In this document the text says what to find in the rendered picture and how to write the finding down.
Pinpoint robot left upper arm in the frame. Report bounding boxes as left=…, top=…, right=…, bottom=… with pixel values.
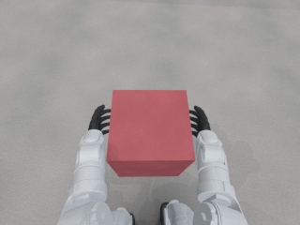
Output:
left=57, top=200, right=114, bottom=225

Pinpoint carton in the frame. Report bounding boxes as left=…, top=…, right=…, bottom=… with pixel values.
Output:
left=106, top=90, right=196, bottom=177

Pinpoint robot right shin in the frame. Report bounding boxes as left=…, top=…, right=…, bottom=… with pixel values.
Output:
left=167, top=200, right=179, bottom=206

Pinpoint robot right upper arm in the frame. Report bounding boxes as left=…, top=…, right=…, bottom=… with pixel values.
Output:
left=192, top=201, right=248, bottom=225

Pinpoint robot right forearm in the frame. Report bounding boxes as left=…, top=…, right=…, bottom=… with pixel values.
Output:
left=195, top=129, right=244, bottom=216

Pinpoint robot left hand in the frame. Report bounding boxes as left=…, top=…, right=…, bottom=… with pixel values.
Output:
left=88, top=104, right=111, bottom=135

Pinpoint robot left forearm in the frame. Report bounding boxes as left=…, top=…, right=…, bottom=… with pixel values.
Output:
left=60, top=129, right=108, bottom=217

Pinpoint robot right hand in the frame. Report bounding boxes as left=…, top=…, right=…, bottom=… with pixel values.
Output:
left=189, top=105, right=211, bottom=138

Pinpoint left robot thigh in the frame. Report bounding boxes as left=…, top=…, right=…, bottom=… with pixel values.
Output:
left=112, top=210, right=133, bottom=225

